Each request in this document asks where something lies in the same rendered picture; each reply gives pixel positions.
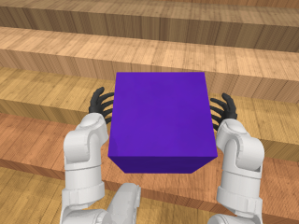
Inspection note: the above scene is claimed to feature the right robot forearm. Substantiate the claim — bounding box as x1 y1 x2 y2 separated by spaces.
215 119 264 224

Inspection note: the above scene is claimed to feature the left robot forearm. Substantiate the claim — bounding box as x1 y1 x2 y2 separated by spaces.
60 113 109 224

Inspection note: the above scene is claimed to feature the right robot upper arm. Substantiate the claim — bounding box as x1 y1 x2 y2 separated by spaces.
207 214 255 224

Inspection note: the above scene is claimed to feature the robot right hand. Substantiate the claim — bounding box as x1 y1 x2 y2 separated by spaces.
209 93 237 131

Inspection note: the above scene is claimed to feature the robot left hand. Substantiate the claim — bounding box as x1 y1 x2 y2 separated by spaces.
89 87 115 124

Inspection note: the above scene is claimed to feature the left robot upper arm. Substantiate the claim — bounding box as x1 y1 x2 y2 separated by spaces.
63 208 113 224

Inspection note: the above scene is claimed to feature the robot left thigh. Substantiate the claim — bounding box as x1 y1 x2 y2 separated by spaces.
107 183 141 224

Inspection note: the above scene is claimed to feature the carton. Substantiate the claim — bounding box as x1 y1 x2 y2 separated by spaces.
107 72 218 174

